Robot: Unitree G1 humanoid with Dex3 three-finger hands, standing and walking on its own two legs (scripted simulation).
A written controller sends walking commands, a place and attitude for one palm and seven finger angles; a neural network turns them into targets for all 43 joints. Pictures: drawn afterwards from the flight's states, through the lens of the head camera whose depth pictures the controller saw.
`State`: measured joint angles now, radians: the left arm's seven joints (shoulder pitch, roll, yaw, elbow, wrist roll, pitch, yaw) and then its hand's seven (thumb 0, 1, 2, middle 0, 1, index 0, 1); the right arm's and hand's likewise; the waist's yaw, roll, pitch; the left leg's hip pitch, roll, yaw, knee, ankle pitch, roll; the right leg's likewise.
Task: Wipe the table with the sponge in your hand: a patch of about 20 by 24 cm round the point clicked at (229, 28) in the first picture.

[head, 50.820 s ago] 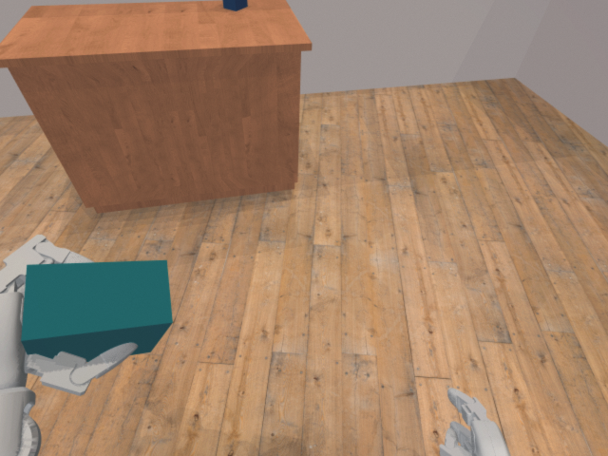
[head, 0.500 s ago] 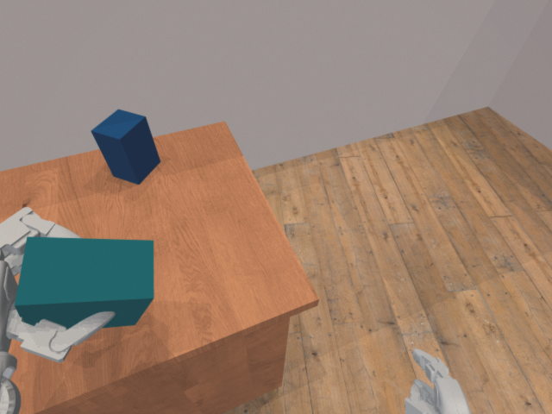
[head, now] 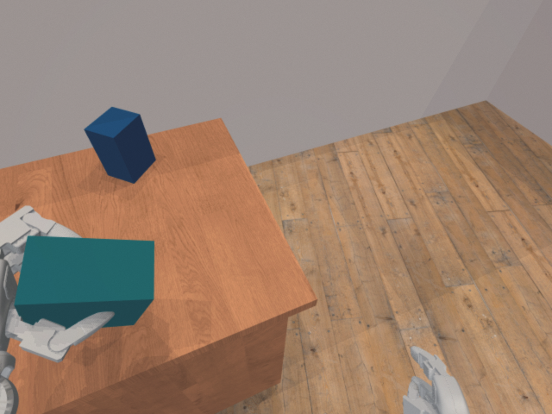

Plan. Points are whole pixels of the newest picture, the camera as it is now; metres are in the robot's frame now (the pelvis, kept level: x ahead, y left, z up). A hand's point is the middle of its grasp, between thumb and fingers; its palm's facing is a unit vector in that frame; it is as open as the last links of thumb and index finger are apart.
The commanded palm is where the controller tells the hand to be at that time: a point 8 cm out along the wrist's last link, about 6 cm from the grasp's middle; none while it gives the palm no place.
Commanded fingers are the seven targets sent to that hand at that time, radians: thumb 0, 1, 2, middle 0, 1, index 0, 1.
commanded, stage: come to a stop and stand still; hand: left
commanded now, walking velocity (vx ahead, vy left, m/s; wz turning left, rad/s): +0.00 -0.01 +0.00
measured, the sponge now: (107, 287) +0.23 +0.21 +0.13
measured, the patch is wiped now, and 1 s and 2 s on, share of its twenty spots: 0.00 0.00 0.00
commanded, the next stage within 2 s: look again from close up in 0.92 s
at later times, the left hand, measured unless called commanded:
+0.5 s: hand out of the picture +0.21 +0.32 +0.17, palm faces +0.41 -0.83 -0.37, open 10.2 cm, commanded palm +0.15 +0.34 +0.18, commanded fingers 0.00 0.10 1.30 -1.20 -1.60 -1.20 -1.60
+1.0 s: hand out of the picture +0.21 +0.35 +0.17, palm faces +0.38 -0.85 -0.36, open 10.2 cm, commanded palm +0.15 +0.38 +0.18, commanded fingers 0.00 0.10 1.30 -1.20 -1.60 -1.20 -1.60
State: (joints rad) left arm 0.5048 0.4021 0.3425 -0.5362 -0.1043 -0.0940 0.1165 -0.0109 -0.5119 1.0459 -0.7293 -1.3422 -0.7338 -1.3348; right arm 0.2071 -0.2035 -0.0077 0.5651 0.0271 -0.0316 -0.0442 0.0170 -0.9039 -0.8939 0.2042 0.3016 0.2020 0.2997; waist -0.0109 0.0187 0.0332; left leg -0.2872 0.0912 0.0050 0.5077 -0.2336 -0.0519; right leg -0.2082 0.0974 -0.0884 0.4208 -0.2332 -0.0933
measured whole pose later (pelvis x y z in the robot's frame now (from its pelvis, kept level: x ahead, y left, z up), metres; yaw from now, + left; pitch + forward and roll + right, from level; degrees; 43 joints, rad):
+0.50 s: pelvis -0.01 +0.06 +0.00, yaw -1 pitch -1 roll -1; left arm 0.39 0.40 0.40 -0.47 -0.05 -0.20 0.12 -0.01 -0.51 1.05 -0.73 -1.34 -0.74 -1.33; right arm 0.24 -0.19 0.01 0.59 0.01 -0.15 -0.05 0.02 -0.90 -0.89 0.20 0.30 0.20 0.30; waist 0.04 -0.05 0.06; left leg -0.27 0.01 0.07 0.49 -0.22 0.04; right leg -0.21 0.02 -0.04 0.44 -0.22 -0.01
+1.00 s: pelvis -0.01 +0.10 +0.00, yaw +0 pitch -1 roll -2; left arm 0.42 0.38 0.36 -0.52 -0.03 -0.21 0.11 -0.01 -0.51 1.05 -0.73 -1.34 -0.73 -1.34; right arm 0.20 -0.18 0.02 0.57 0.00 -0.13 -0.02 0.02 -0.90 -0.89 0.21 0.30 0.20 0.30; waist 0.03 -0.04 0.07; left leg -0.24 -0.04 0.08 0.48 -0.22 0.09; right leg -0.17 -0.03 -0.03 0.41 -0.21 0.02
